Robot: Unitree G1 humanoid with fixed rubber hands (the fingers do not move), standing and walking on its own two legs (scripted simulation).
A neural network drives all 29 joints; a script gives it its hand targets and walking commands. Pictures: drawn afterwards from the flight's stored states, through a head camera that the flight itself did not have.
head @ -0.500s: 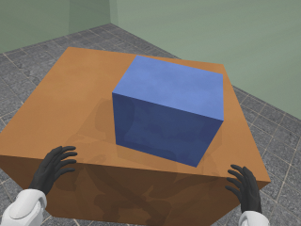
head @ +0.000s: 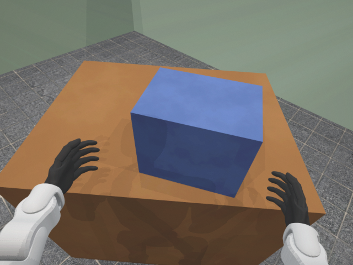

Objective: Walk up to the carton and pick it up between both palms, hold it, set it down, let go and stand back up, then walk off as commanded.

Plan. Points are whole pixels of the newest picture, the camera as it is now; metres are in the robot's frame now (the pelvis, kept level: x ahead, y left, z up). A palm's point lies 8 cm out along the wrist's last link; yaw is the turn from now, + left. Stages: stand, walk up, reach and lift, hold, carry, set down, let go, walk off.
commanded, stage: reach and lift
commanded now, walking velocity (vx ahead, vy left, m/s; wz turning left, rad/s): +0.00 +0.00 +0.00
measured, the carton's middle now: (196, 131) +0.45 +0.00 +0.05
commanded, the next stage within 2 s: none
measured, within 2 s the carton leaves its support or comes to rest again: neither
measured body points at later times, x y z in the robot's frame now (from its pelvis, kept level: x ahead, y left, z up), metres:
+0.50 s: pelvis +0.00 +0.00 +0.00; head -0.01 +0.01 +0.45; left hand +0.34 +0.25 +0.15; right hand +0.31 -0.21 +0.13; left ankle +0.00 +0.12 -0.74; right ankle +0.01 -0.16 -0.74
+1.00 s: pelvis +0.00 +0.00 +0.00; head +0.00 +0.01 +0.45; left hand +0.42 +0.24 +0.19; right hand +0.38 -0.22 +0.17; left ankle +0.00 +0.12 -0.74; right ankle +0.01 -0.16 -0.74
